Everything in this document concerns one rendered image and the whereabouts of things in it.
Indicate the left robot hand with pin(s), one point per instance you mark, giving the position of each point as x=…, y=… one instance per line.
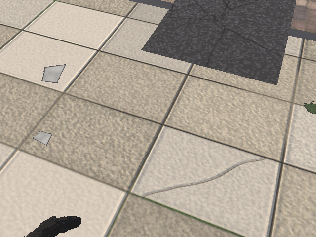
x=55, y=225

